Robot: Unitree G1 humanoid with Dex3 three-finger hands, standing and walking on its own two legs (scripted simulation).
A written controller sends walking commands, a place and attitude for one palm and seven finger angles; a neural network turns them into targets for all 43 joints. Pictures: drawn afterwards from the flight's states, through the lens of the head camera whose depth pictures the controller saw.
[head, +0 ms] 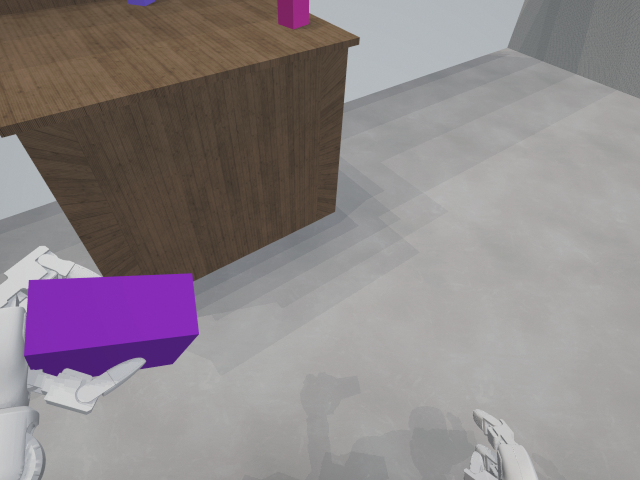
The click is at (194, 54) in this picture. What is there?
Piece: table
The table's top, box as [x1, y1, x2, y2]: [0, 0, 359, 137]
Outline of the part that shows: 0,135 2,137 355,45 358,44 359,37 309,13 309,23 307,25 295,29 279,25 277,23 276,0 155,0 154,2 146,6 128,4 126,0 106,0 0,15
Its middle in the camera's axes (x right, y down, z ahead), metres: -0.48 -0.62 +1.17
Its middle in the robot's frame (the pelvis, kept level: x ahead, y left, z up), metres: +1.27 +0.56 +0.04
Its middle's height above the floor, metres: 0.81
